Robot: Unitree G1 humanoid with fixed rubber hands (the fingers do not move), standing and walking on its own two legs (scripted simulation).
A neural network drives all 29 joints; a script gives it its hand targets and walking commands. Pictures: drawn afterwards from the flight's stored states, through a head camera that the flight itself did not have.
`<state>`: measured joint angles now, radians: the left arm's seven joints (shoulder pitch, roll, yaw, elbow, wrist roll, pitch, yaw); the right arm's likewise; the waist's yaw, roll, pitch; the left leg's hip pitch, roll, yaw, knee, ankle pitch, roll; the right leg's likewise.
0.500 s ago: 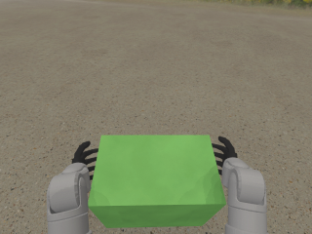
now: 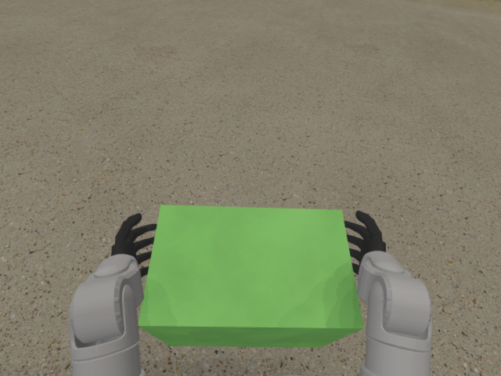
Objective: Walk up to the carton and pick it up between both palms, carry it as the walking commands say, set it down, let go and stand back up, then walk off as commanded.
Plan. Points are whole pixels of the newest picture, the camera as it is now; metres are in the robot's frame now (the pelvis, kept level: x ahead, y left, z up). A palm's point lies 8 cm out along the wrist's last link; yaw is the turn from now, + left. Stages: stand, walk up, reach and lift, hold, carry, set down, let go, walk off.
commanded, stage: carry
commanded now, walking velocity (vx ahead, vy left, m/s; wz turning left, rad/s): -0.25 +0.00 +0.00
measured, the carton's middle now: (248, 283) +0.26 +0.00 +0.01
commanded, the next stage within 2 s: none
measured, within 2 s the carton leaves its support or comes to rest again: neither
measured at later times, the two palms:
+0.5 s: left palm out of the picture +0.09 +0.17 +0.09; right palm out of the picture +0.08 -0.17 +0.10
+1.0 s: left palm out of the picture -0.08 +0.18 +0.08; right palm out of the picture -0.09 -0.17 +0.09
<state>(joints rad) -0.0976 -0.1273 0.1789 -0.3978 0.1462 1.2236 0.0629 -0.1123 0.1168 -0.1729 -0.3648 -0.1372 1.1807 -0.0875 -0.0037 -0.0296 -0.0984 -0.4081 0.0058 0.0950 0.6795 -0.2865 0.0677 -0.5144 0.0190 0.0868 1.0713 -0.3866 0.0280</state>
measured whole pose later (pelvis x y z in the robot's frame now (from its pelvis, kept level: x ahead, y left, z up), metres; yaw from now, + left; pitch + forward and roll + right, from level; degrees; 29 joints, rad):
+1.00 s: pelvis -0.33 +0.01 +0.00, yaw +2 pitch +1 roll -1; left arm -0.08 -0.13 0.10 -0.43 0.13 1.21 0.11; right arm -0.04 0.13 -0.16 -0.50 -0.13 1.18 -0.13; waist -0.03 0.03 -0.03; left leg -0.35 0.02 0.09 0.69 -0.40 0.04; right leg -0.46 -0.03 0.05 0.63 -0.23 0.07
